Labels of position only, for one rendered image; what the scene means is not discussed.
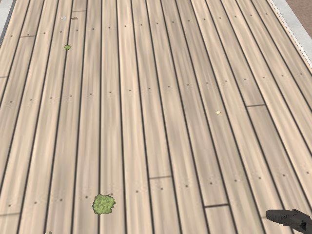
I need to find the robot right hand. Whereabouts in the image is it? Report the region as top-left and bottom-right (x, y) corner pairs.
(265, 209), (312, 234)

